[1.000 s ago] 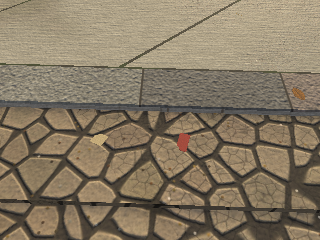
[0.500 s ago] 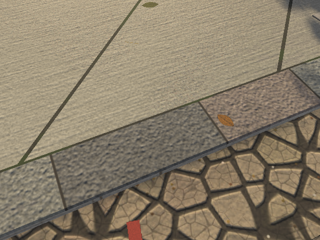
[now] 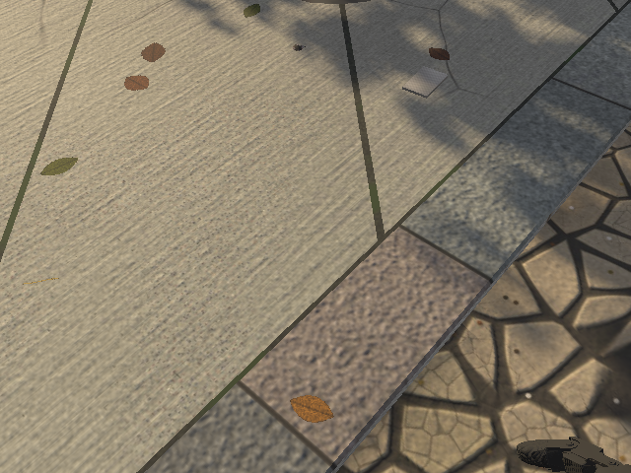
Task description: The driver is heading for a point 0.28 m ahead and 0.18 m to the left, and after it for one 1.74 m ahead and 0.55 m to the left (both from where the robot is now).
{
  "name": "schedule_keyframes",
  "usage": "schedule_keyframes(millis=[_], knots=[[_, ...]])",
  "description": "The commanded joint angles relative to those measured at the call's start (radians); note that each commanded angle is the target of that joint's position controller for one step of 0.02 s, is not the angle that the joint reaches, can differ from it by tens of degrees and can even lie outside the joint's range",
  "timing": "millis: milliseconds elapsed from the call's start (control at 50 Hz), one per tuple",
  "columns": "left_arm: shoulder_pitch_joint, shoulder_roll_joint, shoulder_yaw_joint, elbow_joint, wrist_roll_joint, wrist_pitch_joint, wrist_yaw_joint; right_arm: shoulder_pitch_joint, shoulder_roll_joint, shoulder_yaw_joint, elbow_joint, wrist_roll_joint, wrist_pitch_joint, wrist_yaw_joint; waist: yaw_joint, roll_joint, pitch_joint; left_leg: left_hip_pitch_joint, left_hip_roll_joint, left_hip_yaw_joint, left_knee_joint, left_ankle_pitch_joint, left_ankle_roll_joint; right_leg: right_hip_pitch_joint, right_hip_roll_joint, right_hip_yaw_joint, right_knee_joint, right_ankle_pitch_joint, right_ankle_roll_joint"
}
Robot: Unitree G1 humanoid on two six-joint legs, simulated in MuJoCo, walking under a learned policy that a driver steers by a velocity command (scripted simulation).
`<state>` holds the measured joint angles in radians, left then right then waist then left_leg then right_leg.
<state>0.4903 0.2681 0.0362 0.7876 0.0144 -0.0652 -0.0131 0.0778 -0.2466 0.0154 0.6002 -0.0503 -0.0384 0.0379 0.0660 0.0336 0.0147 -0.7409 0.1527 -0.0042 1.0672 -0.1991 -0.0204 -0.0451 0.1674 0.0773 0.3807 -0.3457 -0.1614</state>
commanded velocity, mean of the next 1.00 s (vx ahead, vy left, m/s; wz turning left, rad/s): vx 0.33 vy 0.00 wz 0.65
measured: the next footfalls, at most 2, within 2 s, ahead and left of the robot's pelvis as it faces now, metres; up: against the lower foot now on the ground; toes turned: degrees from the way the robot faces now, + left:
left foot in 0.16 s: +0.43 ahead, +0.11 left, +0.04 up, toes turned +3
right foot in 0.56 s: +0.63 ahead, -0.02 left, +0.04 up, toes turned +29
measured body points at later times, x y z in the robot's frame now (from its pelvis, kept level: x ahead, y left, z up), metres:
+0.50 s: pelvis +0.39 +0.03 +0.03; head +0.44 +0.03 +0.48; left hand +0.61 +0.29 -0.01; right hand +0.46 -0.25 -0.09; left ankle +0.39 +0.11 -0.69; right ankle +0.57 -0.07 -0.67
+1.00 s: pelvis +0.50 +0.04 +0.03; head +0.51 +0.08 +0.48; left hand +0.38 +0.31 -0.09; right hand +0.83 +0.01 -0.03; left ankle +0.44 +0.12 -0.70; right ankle +0.60 -0.04 -0.69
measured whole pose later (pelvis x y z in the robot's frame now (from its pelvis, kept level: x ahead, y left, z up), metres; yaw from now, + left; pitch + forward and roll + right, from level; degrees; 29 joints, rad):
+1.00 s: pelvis +0.50 +0.04 +0.03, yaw +43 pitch +1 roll -1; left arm 0.27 0.30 0.05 0.67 0.03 0.01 0.00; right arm 0.07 -0.29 -0.05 0.56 -0.01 0.08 0.04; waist 0.05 -0.01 0.06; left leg -0.32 0.00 0.01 0.59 -0.31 0.01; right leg -0.32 -0.10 -0.21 0.59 -0.27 0.00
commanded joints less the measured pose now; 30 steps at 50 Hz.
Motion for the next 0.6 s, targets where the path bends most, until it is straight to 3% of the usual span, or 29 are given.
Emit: schedule_keyframes(millis=[20,60,80,100,120,140,160,180,200,220,240,260,280,300,340,380,400,440,500,540,560,580,600], knots=[[-0.043,0.153,0.038,-0.045,-0.007,-0.048,0.002,-0.101,-0.071,-0.016,-0.05,0.022,-0.005,0.007,-0.011,-0.019,0.063,0.021,-0.035,0.116,-0.192,0.177,0.043,-0.023,-0.185,0.066,-0.242,0.695,-0.045],[-0.04,0.164,0.036,-0.024,-0.011,-0.054,0.005,-0.14,-0.057,-0.006,-0.061,0.035,-0.005,0.011,-0.005,-0.029,0.059,0.1,-0.07,0.159,-0.359,0.235,0.088,0.022,-0.212,0.005,-0.321,0.776,-0.015],[-0.031,0.179,0.037,-0.011,-0.012,-0.06,0.006,-0.143,-0.058,-0.008,-0.057,0.038,-0.006,0.011,-0.006,-0.045,0.042,0.172,-0.105,0.175,-0.395,0.256,0.111,0.053,-0.243,-0.016,-0.337,0.939,-0.002],[-0.042,0.2,0.042,-0.003,-0.003,-0.061,0.01,-0.103,-0.081,-0.016,-0.039,0.042,-0.005,0.009,-0.037,-0.075,0.014,0.211,-0.142,0.177,-0.412,0.255,0.127,0.122,-0.263,-0.052,-0.31,1.108,0.016],[-0.056,0.233,0.05,-0.006,0.016,-0.055,0.015,-0.023,-0.112,-0.027,-0.008,0.039,-0.002,0.007,-0.077,-0.12,-0.04,0.283,-0.211,0.203,-0.374,0.148,0.135,0.165,-0.288,-0.083,-0.21,1.36,0.03],[-0.088,0.239,0.056,-0.01,0.037,-0.044,0.023,0.126,-0.146,-0.042,0.039,0.039,0.0,0.0,-0.145,-0.144,-0.105,0.389,-0.253,0.194,-0.352,0.104,0.154,0.19,-0.307,-0.112,-0.036,1.526,0.057],[-0.139,0.242,0.061,-0.023,0.047,-0.029,0.031,0.338,-0.179,-0.062,0.107,0.041,-0.003,-0.007,-0.244,-0.141,-0.18,0.551,-0.281,0.176,-0.398,0.135,0.16,0.173,-0.298,-0.136,0.217,1.538,0.087],[-0.129,0.211,0.052,-0.045,0.022,-0.023,0.03,0.491,-0.24,-0.092,0.165,0.03,-0.004,-0.018,-0.299,0.003,-0.246,0.823,-0.24,0.112,-0.452,0.22,0.233,-0.035,-0.226,-0.156,0.601,1.37,0.148],[-0.097,0.117,0.026,-0.067,-0.038,-0.024,0.015,0.563,-0.311,-0.132,0.204,0.02,-0.001,-0.019,-0.278,0.325,-0.352,1.212,0.025,-0.353,-0.488,0.235,0.46,-0.541,-0.042,-0.112,1.167,0.364,0.236],[-0.146,0.117,0.004,-0.108,0.001,-0.042,0.018,0.411,-0.262,-0.124,0.141,0.039,0.01,-0.023,-0.209,0.219,-0.475,1.152,0.084,-0.647,-0.645,0.424,0.43,-0.55,0.008,-0.009,1.281,-0.033,0.202],[-0.187,0.114,-0.007,-0.136,0.004,-0.047,0.011,0.288,-0.26,-0.122,0.103,0.037,0.009,-0.03,-0.145,0.085,-0.368,0.999,0.078,-0.644,-0.688,0.42,0.418,-0.559,-0.058,0.059,1.232,0.02,0.181],[-0.248,0.118,-0.016,-0.142,0.017,-0.048,0.006,0.269,-0.211,-0.114,0.114,0.046,0.011,-0.034,-0.129,-0.063,-0.226,0.83,0.028,-0.548,-0.705,0.424,0.375,-0.54,-0.116,0.053,1.098,0.026,0.169],[-0.277,0.107,-0.019,-0.16,0.022,-0.039,0.006,0.257,-0.19,-0.11,0.124,0.053,0.01,-0.045,-0.096,-0.087,-0.128,0.706,-0.007,-0.479,-0.72,0.472,0.363,-0.547,-0.144,0.052,1.01,0.02,0.173],[-0.308,0.109,-0.023,-0.181,0.032,-0.019,0.012,0.258,-0.164,-0.103,0.137,0.054,0.01,-0.05,-0.078,-0.099,-0.081,0.591,-0.049,-0.419,-0.75,0.503,0.35,-0.507,-0.158,0.046,0.918,0.008,0.187],[-0.32,0.098,-0.035,-0.205,0.036,0.02,0.021,0.233,-0.189,-0.106,0.128,0.04,0.009,-0.044,-0.046,-0.087,-0.063,0.427,-0.079,-0.358,-0.747,0.629,0.339,-0.421,-0.163,0.024,0.77,-0.027,0.215],[-0.353,0.067,-0.051,-0.239,0.029,0.033,0.028,0.237,-0.209,-0.112,0.126,0.029,0.009,-0.039,-0.038,-0.065,-0.057,0.33,-0.136,-0.302,-0.718,0.72,0.304,-0.349,-0.148,-0.013,0.569,0.021,0.232],[-0.365,0.05,-0.061,-0.252,0.024,0.036,0.028,0.233,-0.214,-0.116,0.122,0.026,0.015,-0.039,-0.039,-0.036,-0.078,0.308,-0.162,-0.29,-0.704,0.676,0.275,-0.303,-0.131,-0.024,0.491,0.099,0.233],[-0.383,0.063,-0.061,-0.258,0.019,0.043,0.031,0.214,-0.218,-0.124,0.101,0.024,0.029,-0.04,-0.045,0.007,-0.121,0.301,-0.192,-0.316,-0.663,0.558,0.216,-0.243,-0.105,-0.015,0.403,0.227,0.226],[-0.421,0.088,-0.057,-0.274,0.007,0.046,0.041,0.209,-0.223,-0.136,0.071,0.027,0.06,-0.038,-0.069,0.027,-0.103,0.334,-0.214,-0.41,-0.602,0.324,0.163,-0.224,-0.089,0.008,0.245,0.213,0.234],[-0.376,0.078,-0.053,-0.254,0.0,0.03,0.043,0.199,-0.207,-0.138,0.055,0.036,0.076,-0.047,-0.053,0.012,-0.081,0.326,-0.244,-0.434,-0.503,0.063,0.104,-0.111,-0.103,0.018,0.043,0.355,0.231],[-0.369,0.091,-0.045,-0.238,0.006,0.022,0.051,0.235,-0.169,-0.131,0.063,0.045,0.075,-0.049,-0.067,-0.038,-0.061,0.268,-0.29,-0.381,-0.371,-0.195,0.063,-0.028,-0.176,0.051,-0.012,0.439,0.214],[-0.328,0.157,-0.025,-0.247,0.021,0.026,0.055,0.321,-0.112,-0.116,0.031,0.073,0.077,-0.048,-0.095,-0.215,-0.175,0.157,-0.351,-0.247,-0.155,-0.484,0.016,0.147,-0.469,0.327,-0.004,0.466,0.106],[-0.339,0.193,0.001,-0.253,0.011,0.042,0.064,0.391,-0.165,-0.119,0.032,0.043,0.078,-0.051,-0.11,-0.294,-0.246,0.165,-0.299,-0.114,0.013,-0.444,0.005,0.077,-0.627,0.545,-0.051,0.332,-0.045]])
Velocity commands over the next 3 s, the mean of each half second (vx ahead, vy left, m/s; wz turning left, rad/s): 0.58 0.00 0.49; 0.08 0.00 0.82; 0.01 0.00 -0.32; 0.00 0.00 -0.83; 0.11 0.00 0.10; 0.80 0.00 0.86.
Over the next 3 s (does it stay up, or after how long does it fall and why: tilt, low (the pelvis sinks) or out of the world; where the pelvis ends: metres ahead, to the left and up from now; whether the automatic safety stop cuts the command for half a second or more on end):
stays up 0.67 0.18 0.04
